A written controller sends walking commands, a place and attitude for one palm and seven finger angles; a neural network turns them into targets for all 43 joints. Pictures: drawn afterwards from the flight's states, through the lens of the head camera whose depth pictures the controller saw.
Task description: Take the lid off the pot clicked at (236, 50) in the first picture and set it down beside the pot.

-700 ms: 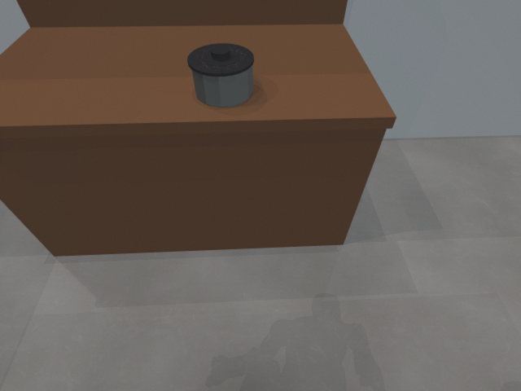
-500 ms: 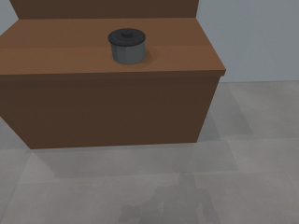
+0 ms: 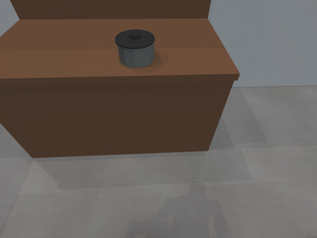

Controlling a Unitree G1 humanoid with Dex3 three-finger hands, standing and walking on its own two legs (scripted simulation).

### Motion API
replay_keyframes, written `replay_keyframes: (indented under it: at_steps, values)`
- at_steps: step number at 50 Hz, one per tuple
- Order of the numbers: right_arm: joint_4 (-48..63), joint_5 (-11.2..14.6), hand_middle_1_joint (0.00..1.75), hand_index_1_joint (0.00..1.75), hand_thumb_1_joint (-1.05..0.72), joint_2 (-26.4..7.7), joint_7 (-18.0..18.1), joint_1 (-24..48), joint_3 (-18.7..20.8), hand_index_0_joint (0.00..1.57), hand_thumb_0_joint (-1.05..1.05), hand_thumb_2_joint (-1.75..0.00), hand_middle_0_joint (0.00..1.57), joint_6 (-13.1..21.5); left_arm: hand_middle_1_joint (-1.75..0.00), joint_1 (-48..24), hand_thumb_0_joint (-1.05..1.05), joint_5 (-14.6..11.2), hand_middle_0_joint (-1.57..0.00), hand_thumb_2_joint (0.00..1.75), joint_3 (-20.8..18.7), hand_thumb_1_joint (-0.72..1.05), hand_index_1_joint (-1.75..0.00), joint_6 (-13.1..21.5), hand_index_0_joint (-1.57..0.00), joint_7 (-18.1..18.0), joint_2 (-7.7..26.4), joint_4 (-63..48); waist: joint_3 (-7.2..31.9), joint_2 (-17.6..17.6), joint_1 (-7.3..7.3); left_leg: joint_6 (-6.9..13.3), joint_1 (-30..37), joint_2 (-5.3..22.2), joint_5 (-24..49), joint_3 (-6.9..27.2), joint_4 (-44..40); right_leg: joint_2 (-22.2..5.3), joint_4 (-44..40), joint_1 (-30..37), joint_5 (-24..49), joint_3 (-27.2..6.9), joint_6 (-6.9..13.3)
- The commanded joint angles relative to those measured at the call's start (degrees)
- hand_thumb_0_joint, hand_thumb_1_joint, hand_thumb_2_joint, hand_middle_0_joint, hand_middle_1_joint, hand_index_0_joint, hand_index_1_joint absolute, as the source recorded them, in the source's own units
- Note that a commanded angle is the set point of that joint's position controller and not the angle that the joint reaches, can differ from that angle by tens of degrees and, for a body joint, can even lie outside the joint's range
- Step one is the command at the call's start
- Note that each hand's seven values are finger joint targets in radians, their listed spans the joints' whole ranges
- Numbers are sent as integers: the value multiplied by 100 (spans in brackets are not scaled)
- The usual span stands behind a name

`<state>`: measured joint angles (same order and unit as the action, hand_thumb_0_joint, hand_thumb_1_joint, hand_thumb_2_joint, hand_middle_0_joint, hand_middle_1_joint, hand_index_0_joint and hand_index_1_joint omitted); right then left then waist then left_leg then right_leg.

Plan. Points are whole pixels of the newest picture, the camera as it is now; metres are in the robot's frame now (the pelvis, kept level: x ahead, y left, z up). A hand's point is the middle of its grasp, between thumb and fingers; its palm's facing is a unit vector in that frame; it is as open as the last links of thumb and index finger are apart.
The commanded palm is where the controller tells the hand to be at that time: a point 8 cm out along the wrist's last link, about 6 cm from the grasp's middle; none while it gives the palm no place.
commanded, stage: turn to face it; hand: left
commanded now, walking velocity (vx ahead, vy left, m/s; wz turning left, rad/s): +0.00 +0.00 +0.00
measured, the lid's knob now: (134, 34) +0.95 +0.17 +0.07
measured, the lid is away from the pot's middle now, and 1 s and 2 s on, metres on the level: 0.00 0.00 0.00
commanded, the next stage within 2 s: take the last steps up to it in 0.04 s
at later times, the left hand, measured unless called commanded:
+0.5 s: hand out of the picture +0.01 +0.20 -0.19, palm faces +0.01 -0.98 -0.18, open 7.4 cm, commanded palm none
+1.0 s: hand (112, 221) +0.21 +0.16 -0.18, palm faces +0.14 -0.98 -0.17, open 7.3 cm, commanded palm none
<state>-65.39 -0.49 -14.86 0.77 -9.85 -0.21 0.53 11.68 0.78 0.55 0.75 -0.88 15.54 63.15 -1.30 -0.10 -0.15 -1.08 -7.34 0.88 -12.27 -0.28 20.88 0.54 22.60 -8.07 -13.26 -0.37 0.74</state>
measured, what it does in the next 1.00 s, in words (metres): walks ahead: right foot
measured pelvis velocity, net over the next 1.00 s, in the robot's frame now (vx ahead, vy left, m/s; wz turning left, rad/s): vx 0.23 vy -0.02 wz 0.08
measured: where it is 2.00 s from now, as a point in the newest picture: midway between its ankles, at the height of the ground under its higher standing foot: (166, 205)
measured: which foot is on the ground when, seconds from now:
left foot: down 0.00-0.70, up 0.72-1.00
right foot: down 0.00-0.42, up 0.44-0.68, down 0.70-1.00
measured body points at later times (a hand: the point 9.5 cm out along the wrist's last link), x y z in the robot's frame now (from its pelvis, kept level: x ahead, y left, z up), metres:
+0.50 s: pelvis +0.05 +0.01 -0.02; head +0.06 +0.03 +0.43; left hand +0.01 +0.25 -0.18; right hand +0.00 -0.21 -0.17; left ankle -0.01 +0.13 -0.75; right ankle +0.00 -0.09 -0.71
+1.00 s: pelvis +0.23 -0.02 -0.01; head +0.23 +0.00 +0.44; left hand +0.20 +0.21 -0.17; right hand +0.33 -0.25 -0.15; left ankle +0.28 +0.10 -0.73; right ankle +0.19 -0.12 -0.75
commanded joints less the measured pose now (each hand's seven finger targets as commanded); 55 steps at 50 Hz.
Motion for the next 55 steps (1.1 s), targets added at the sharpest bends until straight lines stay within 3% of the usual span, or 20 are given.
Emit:
replay_keyframes:
  at_steps: [1,7,12,18,20,21,22,25,29,33,34,35,36,40,42,50,51,52,53,55]
  values:
    - [266,13,30,30,-90,-920,59,50,139,20,0,-90,20,136,-30,27,0,-16,-20,90,-198,90,-30,92,-20,-65,917,-252,120,20,10,190,131,554,991,447,-276,-670,-413,-182,1017,-519,56]
    - [263,10,30,30,-90,-760,52,-40,122,20,0,-90,20,95,-30,120,0,-20,-20,90,-199,90,-30,52,-20,-81,790,-257,62,28,22,187,-19,513,968,481,-182,-695,-316,-215,877,-417,14]
    - [189,-83,30,30,-90,-400,-14,-465,117,20,0,-90,20,-43,-30,533,0,47,-20,90,-223,90,-30,-91,-20,-7,588,-184,-645,-298,64,251,-795,153,-1700,324,154,-696,-604,-736,-2268,-670,164]
    - [301,-75,30,30,-90,-113,-7,-1085,169,20,0,-90,20,106,-30,769,0,20,-20,90,-356,90,-30,11,-20,31,528,-306,-731,-407,-108,345,-803,33,-1259,-8,886,-970,-290,-917,-2165,-900,608]
    - [172,-79,30,30,-90,-302,13,-1588,239,20,0,-90,20,175,-30,643,0,41,-20,90,-338,90,-30,31,-20,72,278,-390,-743,617,-312,622,-28,576,-1333,948,127,-384,911,-1669,-1624,-133,358]
    - [16,-107,30,30,-90,-577,44,-2129,326,20,0,-90,20,221,-30,365,0,58,-20,90,-309,90,-30,63,-20,81,53,-542,-816,1505,-528,1051,402,1402,-1352,2232,-580,10,2278,-2401,-1385,552,145]
    - [-44,-122,30,30,-90,-609,104,-2547,356,20,0,-90,20,264,-30,-90,0,81,-20,90,-289,90,-30,128,-20,65,2,-790,-1049,1509,-667,1480,942,1830,-238,3022,-895,-20,3223,-3433,-1896,366,117]
    - [40,-76,30,30,-90,-261,168,-2261,249,20,0,-90,20,390,-30,-220,0,27,-20,90,-351,90,-30,217,-20,139,-36,-867,-836,544,-371,1628,966,1863,1756,2266,-650,-612,3777,-3560,-1402,-24,94]
    - [152,-84,30,30,-90,-339,163,-1765,309,20,0,-90,20,444,-30,-85,0,-8,-20,90,-359,90,-30,153,-20,248,-279,-943,-493,887,-108,1237,159,1332,1049,1207,-729,-615,2400,-2321,-802,329,18]
    - [91,-56,30,30,-90,-288,131,-1686,352,20,0,-90,20,360,-30,1134,0,27,-20,90,-501,90,-30,200,-20,209,-89,-536,-80,216,430,770,-977,708,684,503,692,-147,909,356,162,799,88]
    - [145,-15,30,30,-90,-55,74,-1759,317,20,0,-90,20,351,-30,1909,0,67,-20,90,-614,90,-30,274,-20,134,346,-315,371,-632,743,525,-1802,299,-79,0,2268,-1009,470,1501,-728,-321,417]
    - [406,19,30,30,-90,287,26,-1776,265,20,0,-90,20,330,-30,2412,0,30,-20,90,-724,90,-30,311,-20,44,959,-255,745,-1959,810,392,-2862,-224,-2159,-291,4181,-2604,-817,1915,-1593,-2837,1011]
    - [519,-14,30,30,-90,178,15,-1261,329,20,0,-90,20,288,-30,2216,0,-26,-20,90,-699,90,-30,256,-20,-7,847,-279,300,-1180,769,482,-3139,103,-2232,70,5072,-2708,-1194,1197,-2474,-3155,1261]
    - [522,-98,30,30,-90,445,-77,-1163,349,20,0,-90,20,195,-30,864,0,76,-20,90,-473,90,-30,326,-20,-87,-4,-613,-258,-388,-12,346,-2610,677,-969,105,4777,-2029,-1162,-616,-1027,-1299,1077]
    - [570,-83,30,30,-90,550,-95,-1141,331,20,0,-90,20,131,-30,832,0,105,-20,90,-464,90,-30,353,-20,-75,9,-586,-357,-522,-118,231,-2276,639,-880,-162,3871,-1819,-1154,-873,-71,-613,1030]
    - [820,-67,30,30,-90,253,-158,-905,351,20,0,-90,20,304,-30,1009,0,51,-20,90,-495,90,-30,262,-20,54,195,-480,-388,-501,-240,229,-103,74,-60,-882,1020,-1153,-283,-1196,-215,72,711]
    - [722,-88,30,30,-90,-21,-106,-1310,403,20,0,-90,20,327,-30,976,0,42,-20,90,-453,90,-30,249,-20,77,44,-516,-322,85,-468,345,597,266,-417,-527,707,-935,621,-1594,-73,214,590]
    - [625,-168,30,30,-90,-600,-48,-1916,545,20,0,-90,20,360,-30,972,0,17,-20,90,-421,90,-30,251,-20,123,-215,-663,-99,1350,-707,894,1253,1496,-951,1427,-139,-332,2331,-2503,-618,681,264]
    - [615,-159,30,30,-90,-935,-1,-2320,607,20,0,-90,20,316,-30,733,0,21,-20,90,-406,90,-30,308,-20,143,-210,-918,7,1544,-761,1515,1478,2428,-636,2883,-796,-27,3848,-3234,-1924,631,156]
    - [791,-84,30,30,-90,-528,41,-1633,485,20,0,-90,20,325,-30,499,0,65,-20,90,-467,90,-30,276,-20,139,-64,-911,-237,1051,-481,1597,548,2264,-1090,2459,-962,-529,4892,-3478,-1331,23,186]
